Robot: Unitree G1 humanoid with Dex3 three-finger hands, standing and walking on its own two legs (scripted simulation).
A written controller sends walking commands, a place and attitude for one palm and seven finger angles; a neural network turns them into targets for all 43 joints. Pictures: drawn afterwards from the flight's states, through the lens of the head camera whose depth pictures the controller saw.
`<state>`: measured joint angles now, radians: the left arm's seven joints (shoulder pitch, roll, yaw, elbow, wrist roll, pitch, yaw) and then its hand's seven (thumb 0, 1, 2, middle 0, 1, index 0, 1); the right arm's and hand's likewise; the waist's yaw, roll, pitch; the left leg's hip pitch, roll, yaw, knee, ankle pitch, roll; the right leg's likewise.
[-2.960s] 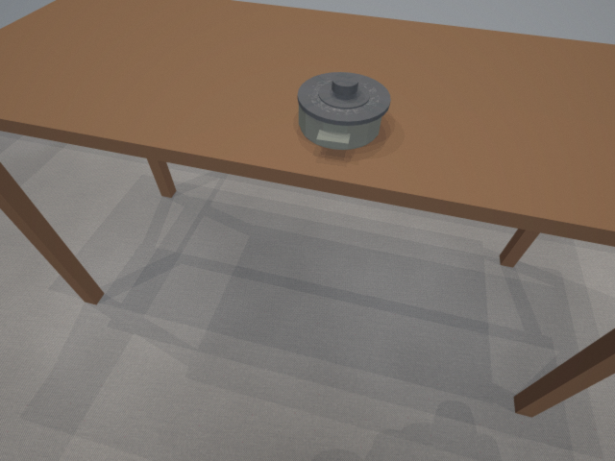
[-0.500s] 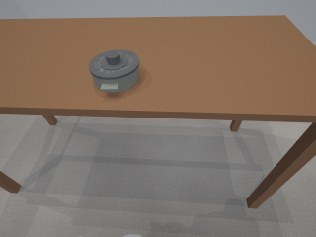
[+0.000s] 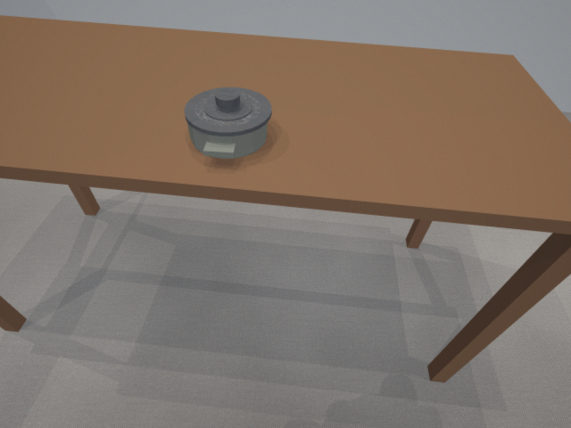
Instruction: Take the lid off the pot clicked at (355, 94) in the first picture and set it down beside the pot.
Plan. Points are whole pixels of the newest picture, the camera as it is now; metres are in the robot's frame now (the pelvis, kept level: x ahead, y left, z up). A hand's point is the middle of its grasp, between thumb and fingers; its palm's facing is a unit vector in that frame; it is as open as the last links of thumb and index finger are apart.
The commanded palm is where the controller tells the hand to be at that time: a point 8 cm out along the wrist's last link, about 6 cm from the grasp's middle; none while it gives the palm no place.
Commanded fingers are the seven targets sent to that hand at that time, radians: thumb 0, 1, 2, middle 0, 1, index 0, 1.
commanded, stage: come to a stop and stand still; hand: left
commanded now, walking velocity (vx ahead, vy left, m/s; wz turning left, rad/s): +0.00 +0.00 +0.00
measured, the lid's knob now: (227, 98) +0.62 +0.15 +0.16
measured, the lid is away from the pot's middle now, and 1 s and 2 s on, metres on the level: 0.00 0.00 0.00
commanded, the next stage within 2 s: look again from close up in 0.24 s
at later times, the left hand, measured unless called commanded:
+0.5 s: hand out of the picture +0.02 +0.18 -0.17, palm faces +0.01 -0.98 -0.18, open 7.3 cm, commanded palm none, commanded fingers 0.00 0.90 0.90 -0.20 -0.30 -0.20 -0.30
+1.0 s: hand out of the picture +0.05 +0.19 -0.17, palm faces +0.00 -0.98 -0.18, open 7.4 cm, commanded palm none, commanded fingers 0.00 0.90 0.90 -0.20 -0.30 -0.20 -0.30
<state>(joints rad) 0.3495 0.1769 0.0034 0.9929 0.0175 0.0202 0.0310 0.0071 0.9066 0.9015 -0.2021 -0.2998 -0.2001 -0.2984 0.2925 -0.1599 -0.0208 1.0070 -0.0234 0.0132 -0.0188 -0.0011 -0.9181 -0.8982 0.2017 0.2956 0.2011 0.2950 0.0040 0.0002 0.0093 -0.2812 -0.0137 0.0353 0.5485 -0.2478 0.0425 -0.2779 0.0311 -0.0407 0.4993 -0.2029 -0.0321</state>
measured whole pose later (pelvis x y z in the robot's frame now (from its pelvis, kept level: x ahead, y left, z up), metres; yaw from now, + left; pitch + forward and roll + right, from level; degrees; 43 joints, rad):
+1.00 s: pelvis +0.04 +0.02 +0.01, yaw -2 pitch -1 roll +0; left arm 0.29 0.14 0.00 1.06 0.01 -0.01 0.04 0.01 0.91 0.90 -0.20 -0.30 -0.20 -0.30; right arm 0.26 -0.15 -0.01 1.10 -0.01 -0.02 -0.04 0.00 -0.92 -0.90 0.20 0.30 0.20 0.29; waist 0.00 0.00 0.04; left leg -0.19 -0.05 0.08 0.46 -0.26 0.07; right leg -0.23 0.00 0.01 0.46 -0.23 0.00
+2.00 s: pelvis +0.09 +0.06 -0.01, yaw -1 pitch +0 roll -2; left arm 0.40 0.15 0.06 1.06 0.02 -0.01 0.02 0.00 0.91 0.90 -0.20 -0.30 -0.20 -0.30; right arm 0.37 -0.15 -0.03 1.07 -0.01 -0.04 -0.03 0.00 -0.91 -0.90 0.20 0.30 0.20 0.29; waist 0.02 -0.05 0.02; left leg -0.25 -0.02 0.09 0.61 -0.36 0.06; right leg -0.21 -0.03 0.01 0.58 -0.36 0.00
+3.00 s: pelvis +0.27 +0.15 -0.01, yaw +0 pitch +1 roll -2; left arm 0.19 0.27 0.08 0.89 0.02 0.05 0.04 0.01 0.91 0.90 -0.20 -0.30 -0.20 -0.30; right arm 0.08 -0.14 -0.03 0.91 -0.01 -0.01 -0.03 0.00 -0.91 -0.90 0.20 0.30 0.20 0.29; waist 0.03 -0.09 0.12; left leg -0.37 0.04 0.01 0.67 -0.31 0.01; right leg -0.43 0.05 0.07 1.02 -0.57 0.03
